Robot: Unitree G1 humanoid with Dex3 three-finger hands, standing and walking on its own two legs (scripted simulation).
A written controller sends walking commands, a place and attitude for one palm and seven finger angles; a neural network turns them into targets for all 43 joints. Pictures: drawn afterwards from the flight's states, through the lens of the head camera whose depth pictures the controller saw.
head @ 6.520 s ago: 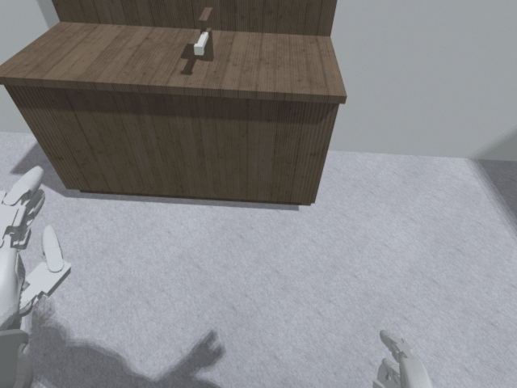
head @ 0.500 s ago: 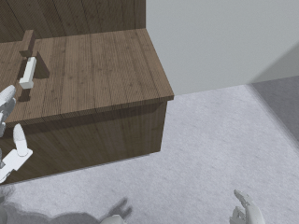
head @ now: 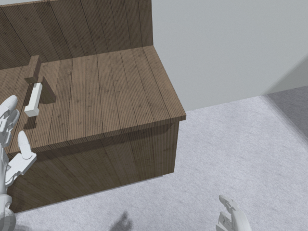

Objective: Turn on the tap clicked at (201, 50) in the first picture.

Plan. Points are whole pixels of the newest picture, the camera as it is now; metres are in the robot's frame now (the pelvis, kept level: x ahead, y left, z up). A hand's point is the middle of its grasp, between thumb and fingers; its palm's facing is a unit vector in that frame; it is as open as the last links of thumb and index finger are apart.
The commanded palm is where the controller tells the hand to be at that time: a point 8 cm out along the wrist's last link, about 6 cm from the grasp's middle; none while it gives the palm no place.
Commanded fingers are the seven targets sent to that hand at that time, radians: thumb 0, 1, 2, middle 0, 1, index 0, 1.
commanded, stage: come to a stop and stand still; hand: left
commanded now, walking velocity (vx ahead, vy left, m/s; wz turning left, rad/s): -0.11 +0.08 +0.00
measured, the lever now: (31, 110) +0.44 +0.44 +0.04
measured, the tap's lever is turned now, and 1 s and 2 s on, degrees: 0 0 0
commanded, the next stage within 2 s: look again from close up in 1.38 s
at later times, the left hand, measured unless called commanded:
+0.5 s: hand (4, 186) +0.17 +0.29 +0.14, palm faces +0.31 -0.86 -0.41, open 7.4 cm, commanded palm +0.11 +0.33 +0.18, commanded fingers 0.00 0.90 0.90 -0.20 -0.30 -0.20 -0.30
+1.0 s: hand out of the picture +0.21 +0.32 +0.16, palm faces +0.41 -0.85 -0.34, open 7.4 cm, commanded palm +0.14 +0.35 +0.18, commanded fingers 0.00 0.90 0.90 -0.20 -0.30 -0.20 -0.30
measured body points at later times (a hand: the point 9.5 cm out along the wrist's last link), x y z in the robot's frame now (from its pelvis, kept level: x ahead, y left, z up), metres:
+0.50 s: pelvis -0.05 +0.05 +0.00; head -0.04 +0.06 +0.45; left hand +0.15 +0.33 +0.16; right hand +0.09 -0.17 -0.08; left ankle -0.02 +0.13 -0.73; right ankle +0.02 -0.06 -0.73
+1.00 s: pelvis -0.02 +0.06 +0.01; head -0.01 +0.08 +0.46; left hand +0.18 +0.36 +0.18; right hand +0.16 -0.15 -0.06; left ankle -0.02 +0.13 -0.73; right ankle +0.03 -0.06 -0.73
